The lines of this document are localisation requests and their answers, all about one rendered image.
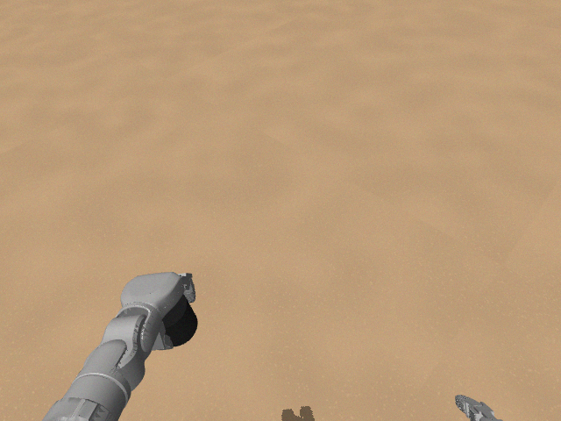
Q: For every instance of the tin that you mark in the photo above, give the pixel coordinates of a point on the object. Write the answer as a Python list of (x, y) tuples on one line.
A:
[(180, 322)]

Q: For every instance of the left robot hand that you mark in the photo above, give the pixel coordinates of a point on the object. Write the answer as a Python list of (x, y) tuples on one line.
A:
[(162, 291)]

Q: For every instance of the right robot hand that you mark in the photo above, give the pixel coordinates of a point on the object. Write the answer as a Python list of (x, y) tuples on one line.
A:
[(474, 410)]

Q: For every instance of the left robot arm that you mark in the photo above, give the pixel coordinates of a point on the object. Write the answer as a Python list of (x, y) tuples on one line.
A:
[(113, 370)]

